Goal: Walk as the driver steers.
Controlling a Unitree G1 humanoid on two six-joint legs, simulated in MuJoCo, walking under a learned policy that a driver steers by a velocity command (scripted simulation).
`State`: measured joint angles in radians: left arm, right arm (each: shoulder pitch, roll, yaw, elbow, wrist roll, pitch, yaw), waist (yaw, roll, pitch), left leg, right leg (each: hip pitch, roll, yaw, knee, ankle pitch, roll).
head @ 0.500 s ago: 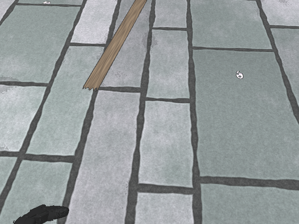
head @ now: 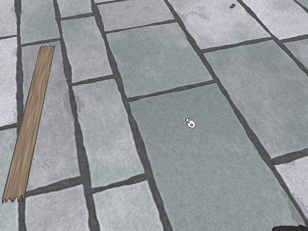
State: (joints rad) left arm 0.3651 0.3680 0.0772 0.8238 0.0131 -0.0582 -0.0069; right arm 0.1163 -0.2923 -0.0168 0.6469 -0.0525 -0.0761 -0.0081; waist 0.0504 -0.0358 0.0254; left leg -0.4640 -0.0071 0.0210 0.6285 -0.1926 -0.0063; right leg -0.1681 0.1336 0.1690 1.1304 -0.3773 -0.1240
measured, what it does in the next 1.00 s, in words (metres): walks ahead, turning left: right foot, then left foot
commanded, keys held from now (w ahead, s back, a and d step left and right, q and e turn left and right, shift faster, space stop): w+shift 0.06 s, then w+q+shift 0.94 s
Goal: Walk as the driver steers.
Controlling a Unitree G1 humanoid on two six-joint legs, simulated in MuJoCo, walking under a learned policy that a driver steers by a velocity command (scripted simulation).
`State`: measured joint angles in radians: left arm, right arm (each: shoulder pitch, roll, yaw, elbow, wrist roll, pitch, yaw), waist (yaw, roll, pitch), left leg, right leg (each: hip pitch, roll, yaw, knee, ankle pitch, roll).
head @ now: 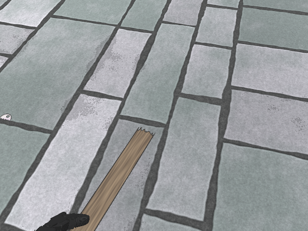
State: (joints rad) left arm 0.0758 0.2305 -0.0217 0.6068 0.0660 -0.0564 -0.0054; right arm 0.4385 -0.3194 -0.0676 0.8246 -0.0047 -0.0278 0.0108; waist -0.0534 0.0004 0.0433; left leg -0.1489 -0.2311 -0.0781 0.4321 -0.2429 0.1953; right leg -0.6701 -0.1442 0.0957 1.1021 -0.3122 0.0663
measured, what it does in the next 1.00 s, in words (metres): walks ahead: right foot, then left foot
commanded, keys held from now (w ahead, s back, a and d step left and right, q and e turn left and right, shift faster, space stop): w+q+shift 0.02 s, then w+shift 0.06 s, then shift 0.92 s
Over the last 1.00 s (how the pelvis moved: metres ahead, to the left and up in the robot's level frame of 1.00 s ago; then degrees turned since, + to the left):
0.88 0.19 0.01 38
